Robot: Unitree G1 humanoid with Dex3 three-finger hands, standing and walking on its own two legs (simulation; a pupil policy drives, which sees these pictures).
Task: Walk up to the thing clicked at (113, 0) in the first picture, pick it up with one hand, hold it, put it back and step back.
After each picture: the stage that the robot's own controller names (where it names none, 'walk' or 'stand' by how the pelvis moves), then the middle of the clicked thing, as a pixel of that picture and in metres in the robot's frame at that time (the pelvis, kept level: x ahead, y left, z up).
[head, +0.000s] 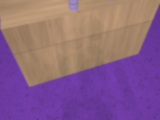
stand; out of the picture +1.19 -0.20 -0.04
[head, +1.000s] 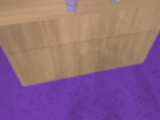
rise first; out of the picture +1.08 -0.18 -0.02
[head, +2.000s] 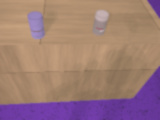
walk; (100, 23) +0.72 -0.06 +0.00
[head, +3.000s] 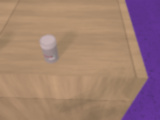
stand; (49, 49) +0.52 +0.18 -0.01
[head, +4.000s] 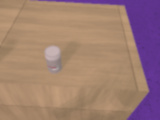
stand; (53, 60) +0.49 +0.15 -0.04
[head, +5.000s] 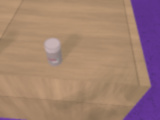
stand; (53, 52) +0.51 +0.15 -0.03
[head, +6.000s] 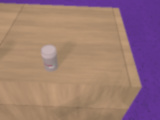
stand; (50, 58) +0.52 +0.17 -0.04
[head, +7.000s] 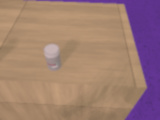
stand; (53, 57) +0.51 +0.16 -0.04
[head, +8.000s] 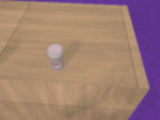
stand; (56, 57) +0.52 +0.14 -0.04
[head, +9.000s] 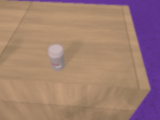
stand; (56, 58) +0.52 +0.14 -0.04
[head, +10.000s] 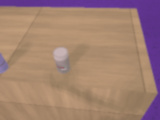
rise first; (62, 60) +0.51 +0.15 -0.04
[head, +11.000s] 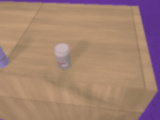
go down; (63, 56) +0.52 +0.15 -0.04
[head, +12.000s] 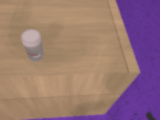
go down; (33, 46) +0.51 +0.15 +0.00
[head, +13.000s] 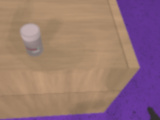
approach; (32, 40) +0.52 +0.15 +0.02
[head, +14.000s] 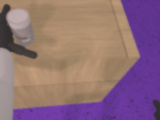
close; (22, 28) +0.53 +0.16 +0.04
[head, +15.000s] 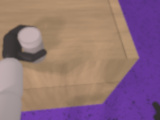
lift; (33, 46) +0.46 +0.13 +0.04
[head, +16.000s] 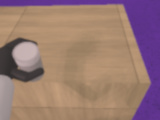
lift; (30, 63) +0.34 +0.17 +0.16
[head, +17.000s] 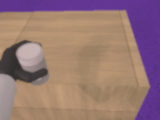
lift; (34, 65) +0.33 +0.15 +0.17
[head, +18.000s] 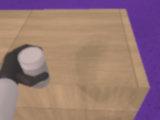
hold; (35, 68) +0.33 +0.15 +0.15
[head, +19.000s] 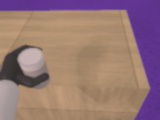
hold; (35, 69) +0.32 +0.15 +0.15
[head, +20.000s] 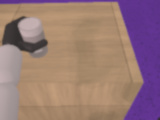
crouch; (34, 38) +0.43 +0.15 +0.17
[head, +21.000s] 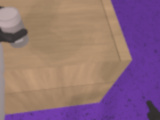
lower; (13, 28) +0.51 +0.16 +0.07
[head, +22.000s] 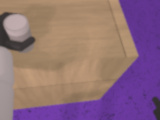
lower; (20, 34) +0.50 +0.15 +0.04
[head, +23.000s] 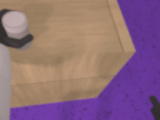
lower; (18, 32) +0.50 +0.15 +0.05
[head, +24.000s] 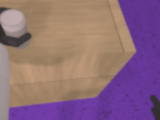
lower; (16, 30) +0.51 +0.15 +0.05
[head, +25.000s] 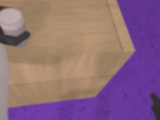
lower; (15, 29) +0.51 +0.15 +0.05
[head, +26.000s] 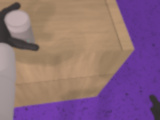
withdraw; (21, 31) +0.50 +0.13 +0.05
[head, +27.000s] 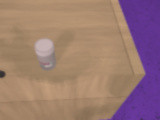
sink last; (46, 55) +0.47 +0.12 +0.01
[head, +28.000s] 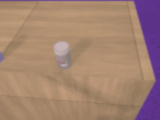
stand; (63, 55) +0.51 +0.13 +0.01
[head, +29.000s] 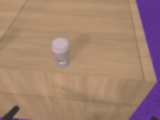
stand; (61, 53) +0.49 +0.12 +0.01
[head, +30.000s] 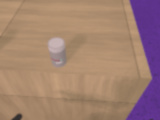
stand; (57, 52) +0.50 +0.12 +0.02
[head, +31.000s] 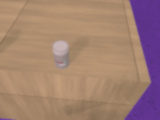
stand; (61, 55) +0.50 +0.12 -0.01
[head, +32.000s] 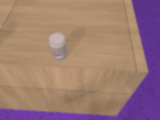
walk; (58, 47) +0.52 +0.12 -0.03
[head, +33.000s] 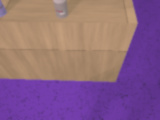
walk; (60, 5) +0.77 +0.16 -0.01
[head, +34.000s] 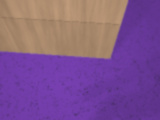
stand; out of the picture +1.09 +0.11 -0.02
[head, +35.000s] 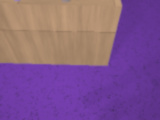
stand; out of the picture +1.09 +0.15 -0.03
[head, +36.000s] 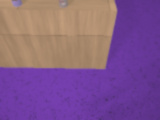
stand; out of the picture +1.10 +0.16 -0.04
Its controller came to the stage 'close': yes
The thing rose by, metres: 0.20
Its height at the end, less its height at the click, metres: +0.00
